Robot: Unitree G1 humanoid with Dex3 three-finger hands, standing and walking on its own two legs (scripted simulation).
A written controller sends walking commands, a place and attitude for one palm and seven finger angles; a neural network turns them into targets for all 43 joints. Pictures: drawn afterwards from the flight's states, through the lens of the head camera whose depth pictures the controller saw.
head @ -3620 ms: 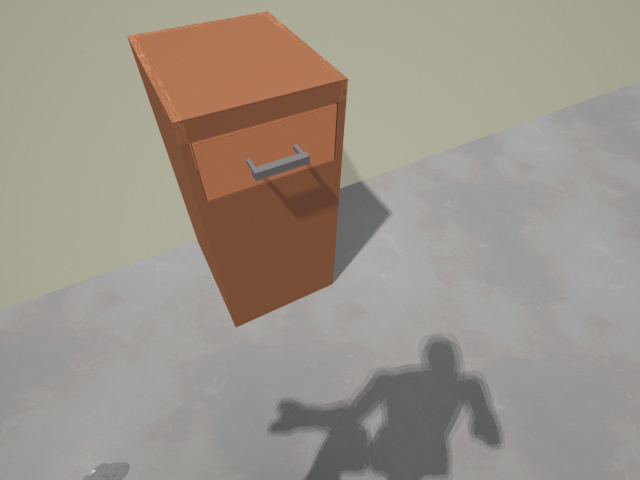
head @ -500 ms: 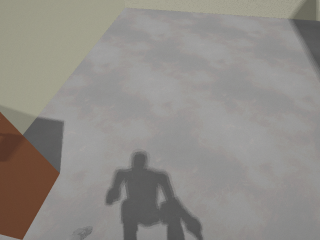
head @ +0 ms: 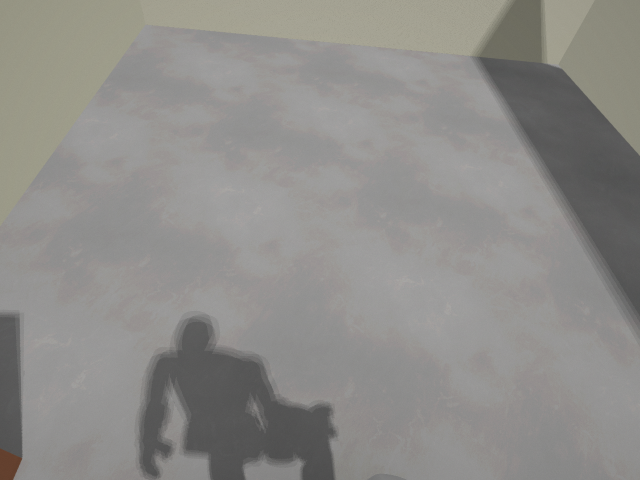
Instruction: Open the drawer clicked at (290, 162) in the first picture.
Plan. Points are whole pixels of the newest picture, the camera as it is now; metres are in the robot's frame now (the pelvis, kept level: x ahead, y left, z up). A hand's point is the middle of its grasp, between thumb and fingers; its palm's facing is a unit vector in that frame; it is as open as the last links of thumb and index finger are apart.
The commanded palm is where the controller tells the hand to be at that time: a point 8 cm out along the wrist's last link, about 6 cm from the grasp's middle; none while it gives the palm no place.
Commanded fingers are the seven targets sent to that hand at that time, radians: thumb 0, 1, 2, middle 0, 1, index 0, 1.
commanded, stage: walk to a spot facing it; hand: left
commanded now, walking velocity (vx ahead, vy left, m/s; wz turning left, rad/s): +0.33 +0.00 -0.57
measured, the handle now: out of the picture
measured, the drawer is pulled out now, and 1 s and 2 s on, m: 0.00 0.00 0.00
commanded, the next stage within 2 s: turn to face it in 0.56 s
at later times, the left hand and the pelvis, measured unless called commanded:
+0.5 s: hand (289, 328) +0.39 +0.08 -0.17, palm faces -0.29 -0.94 -0.18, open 7.4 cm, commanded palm none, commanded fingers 0.00 0.90 0.90 -0.20 -0.30 -0.20 -0.30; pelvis +0.21 -0.06 -0.02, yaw -15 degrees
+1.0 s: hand (264, 296) +0.46 +0.14 -0.18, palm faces -0.18 -0.97 -0.14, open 7.4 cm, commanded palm none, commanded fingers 0.00 0.90 0.90 -0.20 -0.30 -0.20 -0.30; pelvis +0.38 -0.03 +0.00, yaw -14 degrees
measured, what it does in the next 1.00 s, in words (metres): walks ahead: right foot, then left foot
